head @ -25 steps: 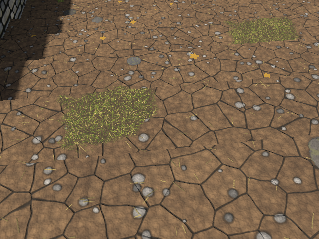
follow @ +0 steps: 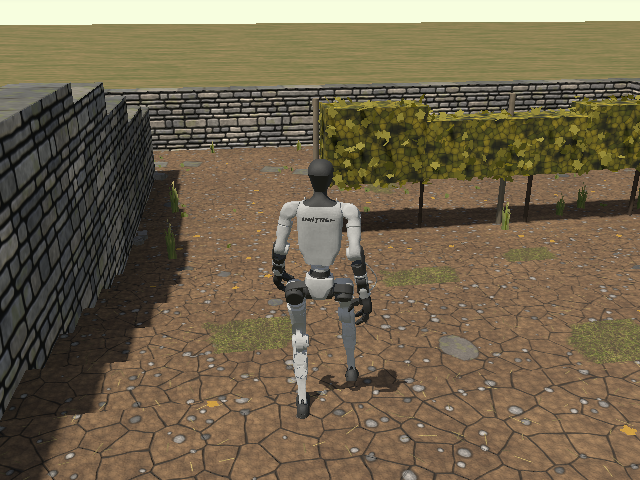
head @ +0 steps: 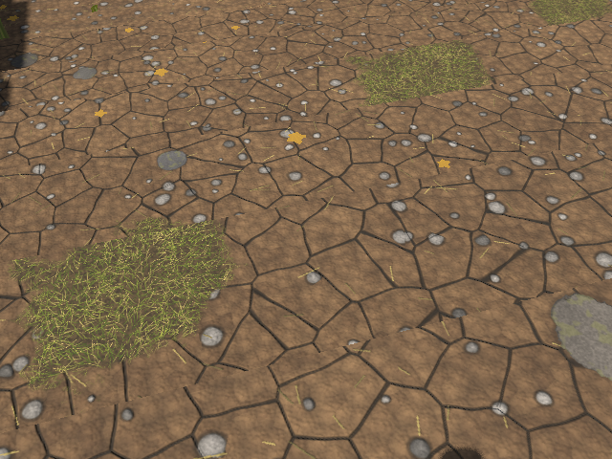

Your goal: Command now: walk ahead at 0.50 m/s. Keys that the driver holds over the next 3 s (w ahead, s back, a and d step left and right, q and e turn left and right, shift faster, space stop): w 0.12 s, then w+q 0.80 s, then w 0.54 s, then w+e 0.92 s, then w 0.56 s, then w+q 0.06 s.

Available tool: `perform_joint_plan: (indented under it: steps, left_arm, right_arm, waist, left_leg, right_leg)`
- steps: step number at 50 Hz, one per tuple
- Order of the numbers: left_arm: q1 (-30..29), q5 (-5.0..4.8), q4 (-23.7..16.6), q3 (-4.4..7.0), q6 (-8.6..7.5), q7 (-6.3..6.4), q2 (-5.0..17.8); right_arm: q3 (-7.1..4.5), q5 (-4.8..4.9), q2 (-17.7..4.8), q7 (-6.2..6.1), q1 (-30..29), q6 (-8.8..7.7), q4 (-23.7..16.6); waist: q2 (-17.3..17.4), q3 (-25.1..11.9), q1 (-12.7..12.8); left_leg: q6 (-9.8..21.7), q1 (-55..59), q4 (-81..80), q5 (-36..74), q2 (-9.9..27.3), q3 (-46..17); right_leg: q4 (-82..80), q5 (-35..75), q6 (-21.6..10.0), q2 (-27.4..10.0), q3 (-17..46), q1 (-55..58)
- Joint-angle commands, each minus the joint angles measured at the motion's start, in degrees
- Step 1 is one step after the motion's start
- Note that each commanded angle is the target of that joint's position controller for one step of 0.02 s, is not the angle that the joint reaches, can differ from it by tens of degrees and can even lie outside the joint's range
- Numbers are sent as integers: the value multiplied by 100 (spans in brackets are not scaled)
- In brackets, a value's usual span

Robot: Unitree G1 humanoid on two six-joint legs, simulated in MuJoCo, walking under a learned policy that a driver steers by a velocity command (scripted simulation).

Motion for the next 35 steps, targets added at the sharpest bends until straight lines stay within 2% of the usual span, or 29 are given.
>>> perform_joint_plan:
  steps: [1, 2, 3, 4, 5, 6, 8, 9, 10, 11, 12, 13, 14, 15, 16, 17, 18, 19, 20, 21, 22, 23, 24, 26, 28, 31, 33, 35]
  left_arm:
    - [-816, -6, -275, 51, -102, 93, 345]
    - [-829, -36, -297, 7, -50, 84, 250]
    - [-711, -53, -316, -17, 12, 61, 135]
    - [-636, -36, -367, 6, 94, 22, 241]
    - [-571, -4, -387, 54, 161, 20, 427]
    - [-702, -34, -462, 94, 191, 52, 577]
    - [-1106, -76, -542, -3, 174, 75, 501]
    - [-976, -158, -346, 21, 143, 93, 581]
    - [-397, -228, -45, 72, 137, 123, 685]
    - [806, -201, 391, 198, 108, 177, 805]
    - [2357, -167, 899, 510, 57, 273, 1261]
    - [3521, -217, 1151, 647, 86, 129, 1531]
    - [3472, -166, 1061, 625, 109, -12, 1478]
    - [3037, -47, 993, 596, 128, 43, 1345]
    - [2368, -142, 833, 642, 156, 35, 1437]
    - [1869, -108, 722, 523, 148, 35, 1038]
    - [1167, -26, 429, 129, -45, 129, -84]
    - [920, 31, 379, 76, -116, 185, -173]
    - [935, -130, 391, 94, -201, 295, -240]
    - [1159, -270, 491, 142, -246, 353, -27]
    - [1286, -292, 625, 165, -281, 390, 84]
    - [1433, -285, 708, 241, -308, 403, 294]
    - [1488, -247, 762, 316, -302, 385, 472]
    - [1430, -109, 851, 390, -288, 307, 660]
    - [1331, -105, 860, 396, -303, 309, 574]
    - [1762, -174, 1093, 407, -304, 405, 473]
    - [2100, -217, 1252, 495, -239, 460, 600]
    - [2168, -223, 1300, 619, -160, 468, 854]
  right_arm:
    - [65, 115, -171, -208, 1169, -69, 21]
    - [99, 65, -311, -128, 1022, -3, -101]
    - [145, -8, -359, 35, 725, 80, -194]
    - [136, -29, -503, 177, 413, 94, -291]
    - [133, 7, -617, 266, 237, 45, -369]
    - [121, 47, -676, 289, 240, -3, -343]
    - [58, 223, -862, 166, 558, -14, -166]
    - [10, 269, -990, 124, 701, 63, -57]
    - [-3, 194, -1069, 154, 759, 170, 108]
    - [9, 146, -1091, 249, 565, 281, 174]
    - [47, -25, -915, 448, 1052, 342, 409]
    - [117, -26, -30, 697, 2330, 353, 776]
    - [37, 96, -408, 785, 1556, 308, 333]
    - [-29, 192, -606, 793, 260, 247, -157]
    - [18, 306, -380, 673, 66, 164, -388]
    - [-54, 345, -565, 495, -126, 110, -405]
    - [53, 200, -294, 327, -548, 63, -469]
    - [96, 53, -119, 320, -782, 134, -487]
    - [57, 65, -141, 387, -694, 188, -341]
    - [22, 66, -152, 454, -768, 264, -324]
    - [25, 97, -171, 506, -851, 297, -370]
    - [19, 129, -214, 526, -1030, 296, -465]
    - [56, 155, -150, 531, -1246, 300, -558]
    - [79, 189, -185, 527, -1683, 317, -739]
    - [7, 248, -370, 515, -1970, 333, -826]
    - [-90, 241, -544, 501, -2543, 380, -1032]
    - [-127, 204, -544, 469, -2879, 374, -1180]
    - [-223, 236, -670, 408, -2996, 331, -1287]
  waist:
    - [311, 540, -402]
    - [348, 482, -341]
    - [544, 707, -116]
    - [581, 946, 58]
    - [564, 1075, 219]
    - [415, 1212, 240]
    - [163, 1334, -78]
    - [167, 1271, -159]
    - [121, 1209, 28]
    - [-68, 1119, 624]
    - [-619, 635, 1218]
    - [-1553, -1468, 980]
    - [-1162, -1859, 1259]
    - [-590, -1036, 1430]
    - [-459, -539, 1159]
    - [-272, 117, 1026]
    - [229, 521, 603]
    - [77, 993, 372]
    - [173, 949, 412]
    - [-217, 873, 426]
    - [-285, 796, 385]
    - [-154, 737, 456]
    - [-49, 710, 482]
    - [115, 719, 499]
    - [116, 762, 529]
    - [-39, 969, 764]
    - [-106, 1094, 893]
    - [-262, 1028, 816]
  left_leg:
    - [1058, 1669, 231, 811, 1400, -1908]
    - [1017, 372, 269, 502, 1086, -1486]
    - [1002, -1374, -76, -88, 947, -1217]
    - [1042, -2324, -185, -593, 1016, -1311]
    - [1076, -2438, -124, -806, 1170, -1528]
    - [1046, -2001, 10, -723, 1305, -1692]
    - [835, -486, 714, -394, 1369, -1983]
    - [692, 47, 1084, -146, 1274, -1971]
    - [541, 202, 1784, -54, 1189, -1956]
    - [283, -245, 2896, 4, 1017, -1760]
    - [-107, -1101, 4394, 484, 501, -1182]
    - [-446, -2712, 6844, -1615, -14, -757]
    - [-542, -3696, 8080, -2159, -9, -707]
    - [-508, -4613, 7857, -1711, 162, -581]
    - [-346, -5109, 7776, -794, 481, -829]
    - [-170, -5012, 7530, 117, 775, -1027]
    - [71, -4168, 5418, 1777, 1345, -1543]
    - [134, -3626, 4518, 2022, 1603, -1332]
    - [114, -2980, 3173, 2507, 1529, -1134]
    - [55, -2778, 2604, 2617, 1438, -932]
    - [26, -2740, 2066, 2745, 1477, -919]
    - [-42, -2777, 1516, 2763, 1437, -808]
    - [-70, -2716, 1093, 2807, 1375, -704]
    - [-25, -2643, 761, 2986, 1309, -742]
    - [8, -2531, 665, 3282, 1183, -647]
    - [31, -2564, 413, 3027, 998, -365]
    - [28, -2613, 228, 2343, 869, -185]
    - [47, -2109, 25, 1728, 511, 171]
  right_leg:
    - [-1768, 1796, 50, -276, 294, -2007]
    - [-2143, 2411, -50, -160, -189, -696]
    - [-1909, 2466, -162, 58, -609, 945]
    - [-1557, 2233, -158, 93, -659, 1786]
    - [-1394, 1876, -119, 65, -578, 2027]
    - [-1626, 1435, -99, 19, -511, 1862]
    - [-3085, 973, -67, -107, -265, 1465]
    - [-3635, 1209, -21, -121, -316, 1682]
    - [-4039, 1877, -19, -255, -192, 2310]
    - [-4570, 2542, -69, -299, -353, 3628]
    - [-4365, 2925, -313, -285, -801, 5681]
    - [-1534, 4953, -1506, -1076, -154, 8868]
    - [-1236, 5271, -2125, -1657, 596, 9132]
    - [-1836, 3879, -1786, -1610, 592, 8203]
    - [-2741, 652, -1973, -2017, 1142, 6959]
    - [-3417, -1209, -2042, -2131, 1511, 5440]
    - [-3979, -995, -1793, -2002, 1149, 4016]
    - [-4348, -617, -1818, -1807, 688, 3094]
    - [-4688, -438, -1830, -1418, 36, 2664]
    - [-4823, -452, -1777, -1282, -209, 2856]
    - [-4793, -42, -1722, -1327, -283, 3066]
    - [-4715, 536, -1704, -1332, -473, 3401]
    - [-4683, 976, -1664, -1361, -639, 3604]
    - [-4663, 1558, -1577, -1402, -978, 4003]
    - [-4608, 1433, -1374, -1230, -1414, 4235]
    - [-4467, 1212, -1129, -1089, -1771, 4850]
    - [-4332, 1352, -1063, -1190, -1877, 5402]
    - [-3925, 2797, -1046, -1225, -2056, 5702]
Next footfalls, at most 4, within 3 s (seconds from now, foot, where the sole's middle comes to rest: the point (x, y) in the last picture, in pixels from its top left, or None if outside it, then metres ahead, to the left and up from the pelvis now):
0.24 right None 0.31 -0.18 -0.94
0.74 left None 0.59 0.13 -0.94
1.14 right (284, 392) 0.76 0.00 -0.94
1.60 left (138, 379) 0.95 0.42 -1.12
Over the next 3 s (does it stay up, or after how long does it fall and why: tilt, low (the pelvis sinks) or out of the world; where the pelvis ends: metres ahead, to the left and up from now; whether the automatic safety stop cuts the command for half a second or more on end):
stays up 1.67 0.28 -0.52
